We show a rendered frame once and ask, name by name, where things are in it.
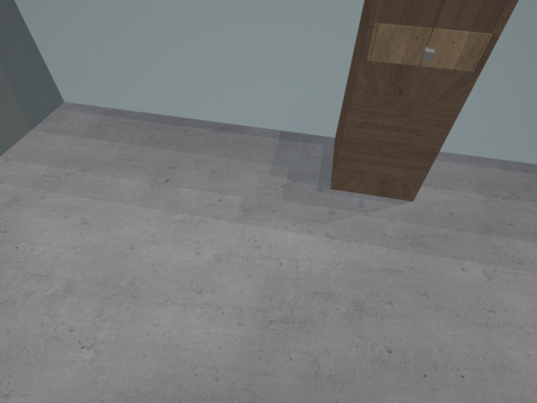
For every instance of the cabinet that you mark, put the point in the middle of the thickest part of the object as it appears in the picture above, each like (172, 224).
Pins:
(394, 117)

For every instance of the handle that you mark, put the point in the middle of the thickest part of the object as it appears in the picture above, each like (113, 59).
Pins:
(428, 54)

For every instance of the drawer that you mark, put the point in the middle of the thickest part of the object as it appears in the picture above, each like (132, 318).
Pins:
(402, 44)

